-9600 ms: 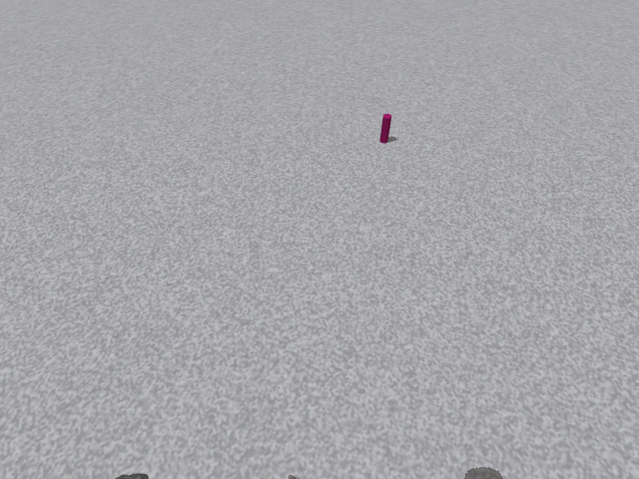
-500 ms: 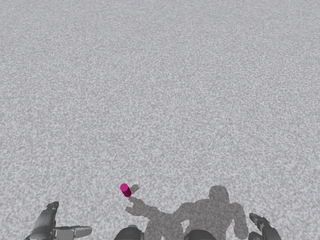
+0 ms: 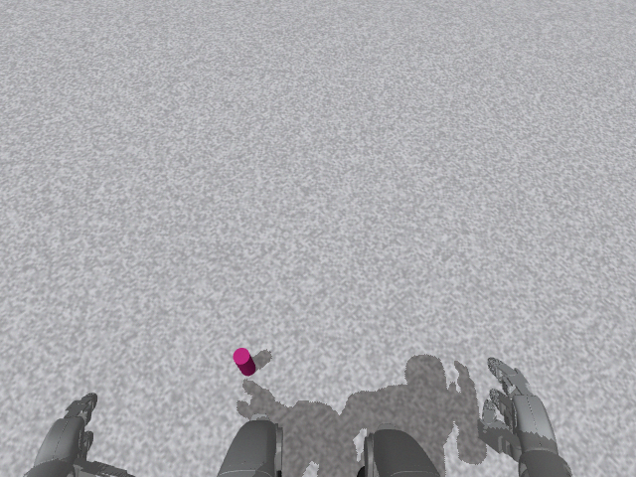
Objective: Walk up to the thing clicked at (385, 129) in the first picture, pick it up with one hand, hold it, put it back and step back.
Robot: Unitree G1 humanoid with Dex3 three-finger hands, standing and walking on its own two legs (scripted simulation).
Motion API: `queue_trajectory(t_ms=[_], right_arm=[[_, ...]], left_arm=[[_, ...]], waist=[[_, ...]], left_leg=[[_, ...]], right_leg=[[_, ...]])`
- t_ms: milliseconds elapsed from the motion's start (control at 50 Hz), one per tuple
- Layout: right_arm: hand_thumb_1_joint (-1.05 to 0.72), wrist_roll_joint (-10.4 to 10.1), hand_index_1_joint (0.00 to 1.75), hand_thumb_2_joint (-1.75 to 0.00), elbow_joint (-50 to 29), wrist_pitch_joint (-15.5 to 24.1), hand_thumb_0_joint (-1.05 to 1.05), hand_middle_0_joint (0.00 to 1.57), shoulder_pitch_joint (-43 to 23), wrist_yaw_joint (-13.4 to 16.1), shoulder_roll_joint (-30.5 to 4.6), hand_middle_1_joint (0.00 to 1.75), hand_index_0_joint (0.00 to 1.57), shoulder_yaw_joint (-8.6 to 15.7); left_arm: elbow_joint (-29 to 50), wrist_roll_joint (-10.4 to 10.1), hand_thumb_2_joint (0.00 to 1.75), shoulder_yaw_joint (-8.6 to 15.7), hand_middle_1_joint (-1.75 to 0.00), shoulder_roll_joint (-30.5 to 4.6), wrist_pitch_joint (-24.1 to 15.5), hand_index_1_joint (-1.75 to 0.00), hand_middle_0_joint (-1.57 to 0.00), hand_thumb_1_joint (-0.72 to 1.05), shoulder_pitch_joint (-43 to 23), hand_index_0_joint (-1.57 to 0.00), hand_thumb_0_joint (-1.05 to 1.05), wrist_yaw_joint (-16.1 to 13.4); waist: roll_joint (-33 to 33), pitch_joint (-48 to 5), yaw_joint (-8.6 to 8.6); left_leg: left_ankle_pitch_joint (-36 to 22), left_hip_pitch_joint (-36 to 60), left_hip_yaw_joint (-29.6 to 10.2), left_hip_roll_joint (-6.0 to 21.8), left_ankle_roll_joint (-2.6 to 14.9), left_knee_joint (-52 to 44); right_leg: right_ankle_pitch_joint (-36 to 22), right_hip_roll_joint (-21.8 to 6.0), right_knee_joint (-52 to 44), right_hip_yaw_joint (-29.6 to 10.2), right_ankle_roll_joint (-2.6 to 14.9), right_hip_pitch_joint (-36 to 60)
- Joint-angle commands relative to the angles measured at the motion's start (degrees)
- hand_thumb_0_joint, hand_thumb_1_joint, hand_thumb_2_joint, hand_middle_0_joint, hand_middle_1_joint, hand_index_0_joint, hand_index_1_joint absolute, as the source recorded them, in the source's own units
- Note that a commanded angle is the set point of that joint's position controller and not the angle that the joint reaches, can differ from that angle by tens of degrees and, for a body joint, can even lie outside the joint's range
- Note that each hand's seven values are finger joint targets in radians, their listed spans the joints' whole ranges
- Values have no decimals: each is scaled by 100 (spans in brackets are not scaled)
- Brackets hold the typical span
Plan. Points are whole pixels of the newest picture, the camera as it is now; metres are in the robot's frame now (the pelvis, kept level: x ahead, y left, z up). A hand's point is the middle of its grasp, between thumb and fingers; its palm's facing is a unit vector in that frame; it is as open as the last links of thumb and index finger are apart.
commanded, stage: go down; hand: left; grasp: from the side
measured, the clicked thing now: (245, 362) +0.38 +0.20 -0.62
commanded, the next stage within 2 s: none
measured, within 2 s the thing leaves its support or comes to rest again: neither
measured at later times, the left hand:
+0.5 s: hand (121, 402) +0.22 +0.32 -0.19, palm faces +0.09 -0.97 -0.23, open 17.4 cm
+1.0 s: hand (127, 373) +0.28 +0.35 -0.26, palm faces +0.08 -0.99 -0.15, open 17.1 cm
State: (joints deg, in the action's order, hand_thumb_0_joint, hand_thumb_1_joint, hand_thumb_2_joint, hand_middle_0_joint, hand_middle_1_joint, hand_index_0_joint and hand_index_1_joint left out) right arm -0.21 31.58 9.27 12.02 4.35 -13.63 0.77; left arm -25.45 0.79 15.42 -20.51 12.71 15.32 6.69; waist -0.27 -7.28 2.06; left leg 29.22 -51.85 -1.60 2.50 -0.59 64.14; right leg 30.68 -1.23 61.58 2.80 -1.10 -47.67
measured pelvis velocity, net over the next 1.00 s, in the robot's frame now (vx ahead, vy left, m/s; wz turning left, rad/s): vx -0.08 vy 0.00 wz -0.08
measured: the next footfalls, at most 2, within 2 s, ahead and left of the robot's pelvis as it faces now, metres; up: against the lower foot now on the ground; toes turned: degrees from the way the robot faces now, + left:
none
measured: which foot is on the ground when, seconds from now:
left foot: down 0.00-1.00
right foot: down 0.00-1.00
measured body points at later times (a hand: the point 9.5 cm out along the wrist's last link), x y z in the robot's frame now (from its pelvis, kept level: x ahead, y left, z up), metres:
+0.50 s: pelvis -0.05 +0.00 -0.11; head +0.11 +0.03 +0.31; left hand +0.21 +0.37 -0.17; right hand +0.14 -0.27 -0.20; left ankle +0.01 +0.12 -0.66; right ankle -0.01 -0.13 -0.66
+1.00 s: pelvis -0.08 +0.00 -0.22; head +0.12 +0.04 +0.18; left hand +0.27 +0.40 -0.25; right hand +0.08 -0.28 -0.33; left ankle +0.01 +0.12 -0.66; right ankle -0.01 -0.13 -0.66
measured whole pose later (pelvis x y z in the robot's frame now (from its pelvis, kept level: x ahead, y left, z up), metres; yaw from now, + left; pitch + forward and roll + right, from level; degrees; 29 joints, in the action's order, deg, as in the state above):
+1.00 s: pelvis -0.08 +0.00 -0.22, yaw -4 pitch +33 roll -5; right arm 1.7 38.3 11.2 5.1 2.8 -18.0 -2.7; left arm -54.3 -8.8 38.7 -39.7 -21.7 -21.3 34.4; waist 1.4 -8.5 2.4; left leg 36.9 -109.1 -5.7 3.2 -1.1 112.8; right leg 39.4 -0.1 110.6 3.8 -0.5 -104.2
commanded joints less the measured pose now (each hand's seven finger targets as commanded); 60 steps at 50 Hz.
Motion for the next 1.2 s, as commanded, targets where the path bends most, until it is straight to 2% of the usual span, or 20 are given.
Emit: queue_trajectory(t_ms=[0, 100, 160, 180, 200, 260, 360, 380, 420, 520, 540, 560, 620, 680, 700, 780, 880, 1000, 1080, 1180], right_arm=[[-89, 11, 30, -90, -755, 325, 0, 20, 109, 45, -864, 30, 20, 369], [-91, 16, 30, -90, -831, 374, 0, 20, 72, 9, -886, 30, 20, 397], [-91, 20, 30, -90, -745, 386, 0, 20, 101, 7, -912, 30, 20, 409], [-91, 16, 30, -90, -788, 414, 0, 20, 45, 6, -933, 30, 20, 407], [-92, 21, 30, -90, -784, 440, 0, 20, -22, 7, -923, 30, 20, 389], [-94, 26, 30, -91, -683, 547, 0, 20, -103, 7, -974, 30, 20, 386], [-90, 25, 30, -90, -497, 676, 0, 20, -43, 26, -1167, 30, 20, 415], [-90, 25, 30, -90, -476, 667, 0, 20, -34, 27, -1232, 30, 20, 416], [-88, 17, 30, -90, -392, 609, 0, 20, 23, 25, -1302, 30, 20, 392], [-88, 0, 30, -90, -265, 473, 0, 20, -64, -46, -1378, 30, 20, 271], [-88, 14, 30, -90, -199, 448, 0, 20, -37, -62, -1412, 30, 20, 284], [-88, 20, 30, -90, -157, 427, 0, 20, -40, -75, -1415, 30, 20, 285], [-88, 44, 30, -90, -23, 386, 0, 20, 14, -87, -1433, 30, 20, 290], [-89, 82, 30, -90, 82, 415, 0, 20, -70, -118, -1422, 30, 20, 243], [-90, 89, 30, -90, 114, 416, 0, 20, -56, -117, -1442, 30, 20, 250], [-88, 142, 30, -90, 227, 418, 0, 20, -98, -83, -1480, 30, 20, 213], [-88, 164, 30, -90, 191, 398, 0, 20, -124, -68, -1625, 30, 20, 148], [-91, 149, 30, -90, 267, 353, 0, 20, -97, -47, -1718, 30, 20, 22], [-91, 150, 30, -90, 322, 330, 0, 20, -111, -62, -1708, 30, 20, -17], [-91, 169, 30, -91, 372, 348, 0, 20, -120, -83, -1769, 30, 20, 3]], left_arm=[[906, -102, 3, 623, -7, -1213, -358, -7, -8, -59, 136, -8, 0, 81], [963, -180, 2, 786, -6, -1257, -585, -6, -8, -57, 423, -8, 0, 214], [806, -196, 3, 880, -6, -1365, -725, -6, -8, -56, 281, -8, 0, 261], [1018, -223, 3, 850, -7, -1411, -828, -7, -8, -57, -102, -8, 0, 303], [806, -239, 3, 923, -6, -1467, -943, -6, -7, -54, -452, -7, 0, 310], [236, -391, 5, 1211, -9, -1751, -1490, -9, -7, -58, -1184, -7, 0, 468], [40, -600, 6, 1290, -10, -2069, -2447, -10, -6, -59, -2063, -6, 0, 1083], [-113, -638, 7, 1437, -10, -2255, -2557, -10, -6, -58, -2155, -6, 0, 1167], [-308, -693, 7, 1735, -9, -2607, -2709, -9, -6, -54, -2168, -5, 0, 1280], [-1341, -925, 9, 2077, -8, -2540, -2845, -9, -5, -49, -1751, -4, 0, 1577], [-1226, -919, 9, 2201, -8, -2795, -2890, -9, -5, -50, -1891, -5, 0, 1650], [-1400, -953, 9, 2256, -8, -2762, -2915, -8, -6, -52, -1836, -5, 0, 1718], [-1061, -1029, 10, 2467, -8, -3186, -3178, -8, -5, -51, -2647, -4, 0, 1951], [-1387, -1151, 10, 2562, -7, -3171, -3433, -8, -4, -49, -2968, -4, 0, 2138], [-1219, -1178, 10, 2590, -8, -3297, -3557, -8, -4, -49, -3419, -3, 0, 2219], [-1706, -1157, 10, 2519, -9, -3430, -3779, -8, -4, -45, -4041, -4, 0, 2507], [-1891, -1145, 7, 2722, -8, -4030, -3822, -7, -5, -47, -4371, -5, 0, 2739], [-1929, -1257, 7, 3185, -7, -4522, -3790, -7, -5, -47, -4337, -4, 0, 2809], [-2222, -1331, 8, 3132, -7, -4358, -3734, -7, -4, -47, -4307, -4, 0, 2969], [-2160, -1395, 8, 3077, -6, -4402, -3813, -6, -4, -50, -4784, -3, 0, 3169]], waist=[[-459, -1348, -31], [-470, -1453, -131], [-446, -1402, -42], [-528, -1366, -23], [-414, -1235, 77], [-167, -1145, 89], [-797, -1934, 38], [-892, -2082, -1], [-993, -2472, -170], [-732, -2979, -476], [-780, -3088, -491], [-652, -3202, -492], [-691, -3474, -384], [-414, -3328, -209], [-517, -3394, -137], [-658, -3049, -30], [-957, -3116, -198], [-1133, -3656, -388], [-959, -3278, -255], [-1030, -3126, -111]], left_leg=[[-2115, 1015, -16, -84, 128, -503], [-1762, 684, -19, -102, 127, -303], [-1489, 460, -55, -90, 118, -194], [-1348, 339, -45, -85, 127, -96], [-1047, 34, -33, -98, 150, 69], [-209, -827, -5, -133, 212, 566], [366, -988, -273, -56, 112, 951], [440, -992, -354, -37, 85, 995], [174, -1008, -406, -31, 49, 1165], [-919, -1225, -363, -84, 101, 1786], [-1194, -1292, -341, -89, 110, 1945], [-1403, -1364, -321, -96, 138, 2103], [-1660, -1598, -257, -98, 187, 2526], [-1459, -2138, -209, -90, 250, 2904], [-1274, -2213, -220, -86, 250, 2986], [-88, -2655, -262, -30, 211, 3065], [939, -3015, -298, 9, 161, 3061], [114, -2842, -345, 3, 140, 3424], [-196, -3201, -329, -4, 173, 3717], [138, -3495, -335, 32, 174, 3936]], right_leg=[[-1835, 152, -435, -15, 190, 244], [-1514, 164, -158, -14, 215, -55], [-1290, 162, 5, -1, 214, -296], [-1182, 154, 95, -35, 220, -508], [-971, 147, 169, -51, 205, -737], [-254, 110, 517, -136, 190, -1362], [248, 81, 1345, -231, 228, -2369], [299, 97, 1532, -168, 229, -2558], [123, 91, 1785, -162, 255, -2673], [-529, 174, 2299, 27, 323, -2968], [-738, 167, 2419, 22, 329, -2996], [-893, 171, 2495, 25, 330, -2997], [-1146, 179, 2719, -19, 302, -3060], [-1066, 219, 2930, -50, 275, -3246], [-916, 221, 3019, -54, 284, -3423], [33, 221, 3108, -98, 299, -4036], [789, 242, 3299, -87, 298, -4338], [169, 271, 3882, 124, 346, -4490], [-34, 278, 4040, 160, 355, -4742], [144, 288, 4262, 185, 353, -5010]])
